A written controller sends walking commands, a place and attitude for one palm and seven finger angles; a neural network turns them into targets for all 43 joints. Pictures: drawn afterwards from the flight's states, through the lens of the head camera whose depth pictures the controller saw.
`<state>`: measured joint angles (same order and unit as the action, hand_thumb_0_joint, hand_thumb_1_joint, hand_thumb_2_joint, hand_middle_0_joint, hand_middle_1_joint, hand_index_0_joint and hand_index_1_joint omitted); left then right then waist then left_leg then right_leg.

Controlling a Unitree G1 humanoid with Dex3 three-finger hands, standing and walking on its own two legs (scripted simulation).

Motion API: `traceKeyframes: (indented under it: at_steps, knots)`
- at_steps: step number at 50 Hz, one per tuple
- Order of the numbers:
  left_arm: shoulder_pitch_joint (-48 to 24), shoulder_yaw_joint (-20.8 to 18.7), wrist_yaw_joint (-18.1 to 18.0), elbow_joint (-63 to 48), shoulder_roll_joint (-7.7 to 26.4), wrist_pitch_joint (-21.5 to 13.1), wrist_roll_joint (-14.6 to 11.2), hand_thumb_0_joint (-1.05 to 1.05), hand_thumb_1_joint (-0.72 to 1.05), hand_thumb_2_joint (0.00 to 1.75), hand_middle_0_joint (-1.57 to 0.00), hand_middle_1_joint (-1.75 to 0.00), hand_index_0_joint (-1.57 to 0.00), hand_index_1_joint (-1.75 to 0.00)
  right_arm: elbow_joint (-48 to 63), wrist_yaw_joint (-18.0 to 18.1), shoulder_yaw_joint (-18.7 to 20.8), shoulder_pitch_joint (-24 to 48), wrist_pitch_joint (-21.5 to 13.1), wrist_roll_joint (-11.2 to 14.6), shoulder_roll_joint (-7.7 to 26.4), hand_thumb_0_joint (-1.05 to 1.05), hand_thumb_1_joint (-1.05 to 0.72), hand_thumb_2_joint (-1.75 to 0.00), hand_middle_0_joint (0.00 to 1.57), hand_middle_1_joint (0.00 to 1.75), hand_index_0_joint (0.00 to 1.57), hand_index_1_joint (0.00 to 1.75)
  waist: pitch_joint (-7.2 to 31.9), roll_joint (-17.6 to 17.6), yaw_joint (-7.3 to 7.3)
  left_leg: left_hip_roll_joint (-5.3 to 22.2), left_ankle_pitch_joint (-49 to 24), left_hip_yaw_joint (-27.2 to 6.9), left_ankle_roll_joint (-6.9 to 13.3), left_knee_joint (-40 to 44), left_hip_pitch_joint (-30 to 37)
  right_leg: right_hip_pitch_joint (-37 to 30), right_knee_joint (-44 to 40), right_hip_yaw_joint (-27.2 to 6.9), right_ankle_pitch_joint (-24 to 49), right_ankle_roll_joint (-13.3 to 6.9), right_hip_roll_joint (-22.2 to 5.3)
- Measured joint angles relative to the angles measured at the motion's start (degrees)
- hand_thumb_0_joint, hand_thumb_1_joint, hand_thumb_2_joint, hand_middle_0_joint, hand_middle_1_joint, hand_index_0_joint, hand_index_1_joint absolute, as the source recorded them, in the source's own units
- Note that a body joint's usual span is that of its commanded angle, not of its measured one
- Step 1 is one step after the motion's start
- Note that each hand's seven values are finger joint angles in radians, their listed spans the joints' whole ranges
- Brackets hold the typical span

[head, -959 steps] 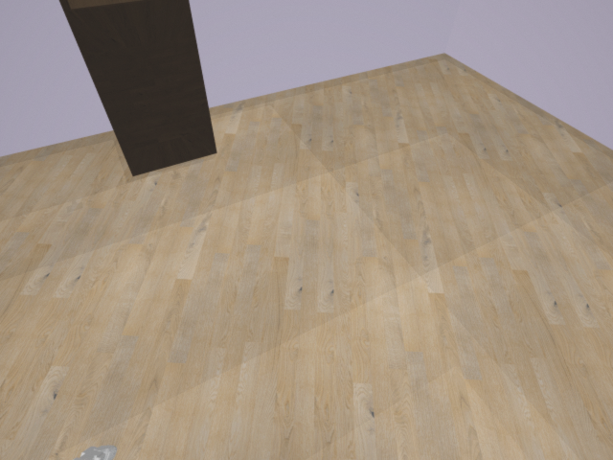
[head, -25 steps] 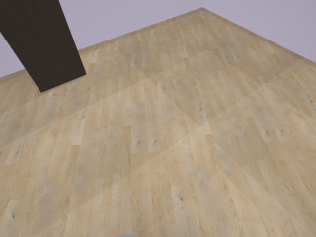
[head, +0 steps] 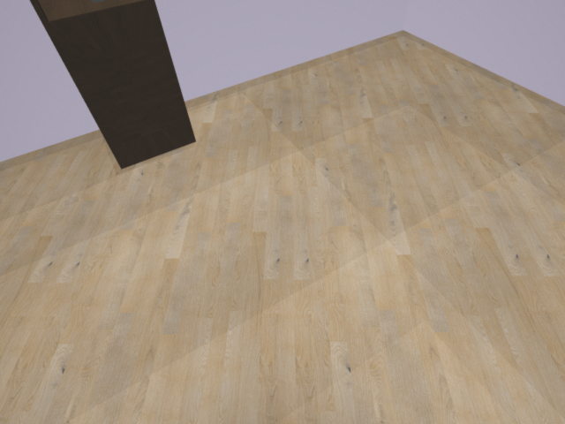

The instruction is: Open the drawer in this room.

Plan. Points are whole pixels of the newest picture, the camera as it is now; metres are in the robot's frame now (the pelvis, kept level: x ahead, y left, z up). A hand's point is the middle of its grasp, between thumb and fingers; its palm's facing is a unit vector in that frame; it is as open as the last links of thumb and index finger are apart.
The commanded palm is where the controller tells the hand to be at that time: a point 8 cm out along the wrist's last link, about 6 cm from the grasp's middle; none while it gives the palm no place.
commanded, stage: turn or walk to find it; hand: left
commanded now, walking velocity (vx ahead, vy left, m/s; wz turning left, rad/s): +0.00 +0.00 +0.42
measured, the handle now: out of the picture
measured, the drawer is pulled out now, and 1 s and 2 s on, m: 0.00 0.00 0.00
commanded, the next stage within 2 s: stand and wait in 0.24 s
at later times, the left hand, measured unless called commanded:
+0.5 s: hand out of the picture -0.04 +0.25 -0.17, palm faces +0.22 -0.95 -0.23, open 7.4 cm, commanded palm none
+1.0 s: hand out of the picture -0.09 +0.20 -0.16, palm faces +0.36 -0.91 -0.22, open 7.4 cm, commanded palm none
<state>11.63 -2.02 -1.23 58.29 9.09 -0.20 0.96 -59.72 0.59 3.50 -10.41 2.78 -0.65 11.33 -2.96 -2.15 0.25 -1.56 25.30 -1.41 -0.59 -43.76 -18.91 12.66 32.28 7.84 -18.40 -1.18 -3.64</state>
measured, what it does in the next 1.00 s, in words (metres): steps on the spot, turning left: left foot, then right foot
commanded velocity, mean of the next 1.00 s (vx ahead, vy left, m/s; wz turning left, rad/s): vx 0.08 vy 0.00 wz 0.28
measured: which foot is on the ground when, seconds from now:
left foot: up 0.00-0.30, down 0.32-0.72, up 0.74-1.00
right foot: down 0.00-0.32, up 0.34-0.68, down 0.70-1.00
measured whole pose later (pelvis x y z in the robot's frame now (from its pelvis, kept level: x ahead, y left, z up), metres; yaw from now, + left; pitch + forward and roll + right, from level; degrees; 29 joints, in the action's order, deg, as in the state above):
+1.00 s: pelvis -0.04 +0.02 +0.01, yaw +18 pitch +0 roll +1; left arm 16.5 -2.7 -0.7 60.0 8.9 -2.1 1.7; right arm -60.6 -1.4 4.5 -14.1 3.2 -1.6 12.0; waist -2.1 -0.4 0.7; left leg 3.7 23.0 2.6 -2.0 -55.3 -23.2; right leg 8.7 25.0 12.8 -15.7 -0.2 -5.6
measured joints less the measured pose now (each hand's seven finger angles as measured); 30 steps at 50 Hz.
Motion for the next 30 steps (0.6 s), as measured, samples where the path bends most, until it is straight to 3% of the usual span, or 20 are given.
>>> traceKeyframes:
  at_steps: [3,6,13,16,18,20,23,26,30]
  knots:
    - [0.40,-0.05,-0.17,-0.91,-0.53,-0.01,0.11,0.00,0.91,0.90,-0.20,-0.30,-0.20,-0.30,-0.09,-0.40,0.75,-0.51,0.89,-0.11,0.93,0.00,-0.91,-0.90,0.20,0.30,0.20,0.30,-0.55,0.07,-0.16,0.37,1.04,0.37,-0.67,-14.30,-4.77,-0.81,-1.44,1.28,0.67,-0.36,-0.71]
    - [0.66,-0.11,-0.20,-1.20,-0.43,0.30,0.35,0.00,0.90,0.90,-0.21,-0.30,-0.20,-0.30,0.24,-0.74,1.07,-1.04,1.14,-0.18,1.38,0.00,-0.91,-0.90,0.20,0.30,0.20,0.30,-1.03,0.68,-0.67,1.78,0.37,1.35,-1.68,-17.53,-5.90,-1.16,-2.22,2.61,1.31,-0.08,-1.66]
    - [0.76,-0.84,0.14,-1.63,1.62,0.56,0.68,0.00,0.90,0.90,-0.21,-0.30,-0.20,-0.30,1.05,-1.01,0.41,-0.57,0.85,0.05,1.02,0.01,-0.91,-0.90,0.20,0.30,0.19,0.30,-2.24,3.15,0.12,3.65,1.00,4.05,-2.19,-3.37,-0.75,0.22,-0.48,5.39,1.15,1.15,-4.23]
    - [1.35,-1.24,0.19,-1.37,2.84,1.00,0.28,0.00,0.90,0.90,-0.21,-0.30,-0.20,-0.30,2.01,-1.01,-0.13,-0.16,-0.30,0.03,1.03,0.01,-0.91,-0.90,0.20,0.30,0.19,0.30,-1.97,3.46,0.38,3.92,-6.32,5.44,-1.52,8.78,4.10,1.92,3.11,6.61,-0.33,2.49,-5.13]
    - [1.49,-1.60,0.06,-0.82,4.12,1.96,-0.11,0.00,0.90,0.90,-0.21,-0.30,-0.20,-0.30,2.33,-0.88,-0.34,0.62,-1.16,-0.24,0.17,0.01,-0.91,-0.90,0.20,0.30,0.19,0.30,-2.18,5.09,0.84,2.93,-7.12,6.10,0.32,8.67,3.91,4.37,8.35,3.91,-5.05,3.43,-5.62]
    - [1.49,-1.75,-0.30,0.26,4.78,3.26,-0.23,0.00,0.91,0.90,-0.21,-0.30,-0.20,-0.30,2.59,-0.44,-0.85,0.97,-1.78,-0.51,-0.70,0.01,-0.91,-0.90,0.20,0.30,0.19,0.30,-1.89,5.47,1.08,2.69,-6.36,6.40,1.68,8.91,4.25,7.07,15.45,-0.39,-10.23,3.89,-3.84]
    - [1.22,-1.71,-0.02,1.75,4.88,3.59,-0.20,0.01,0.91,0.90,-0.20,-0.30,-0.19,-0.30,2.19,0.38,-1.56,1.17,-2.35,-0.59,-1.70,0.00,-0.91,-0.90,0.20,0.30,0.20,0.30,-1.11,4.87,1.19,2.38,-8.35,6.20,2.27,13.01,5.95,9.63,22.85,-3.80,-8.54,4.10,-1.95]
    - [1.29,-1.25,0.14,2.39,4.36,3.05,-0.23,0.01,0.91,0.90,-0.20,-0.30,-0.19,-0.30,1.45,0.93,-1.75,1.34,-2.89,-0.37,-2.40,0.00,-0.92,-0.90,0.20,0.30,0.20,0.30,-0.44,4.20,1.35,1.90,-10.69,6.21,2.62,16.96,7.56,9.63,23.19,-5.07,-6.62,4.54,-1.35]
    - [1.21,-0.45,0.02,2.89,3.03,2.73,-0.31,0.00,0.91,0.90,-0.20,-0.30,-0.19,-0.30,0.70,0.98,-1.55,1.40,-3.08,-0.40,-2.23,0.00,-0.93,-0.90,0.20,0.30,0.20,0.30,0.08,3.34,0.92,1.42,-11.99,6.22,2.55,18.97,8.39,6.60,15.97,-4.99,-6.91,4.80,-1.15]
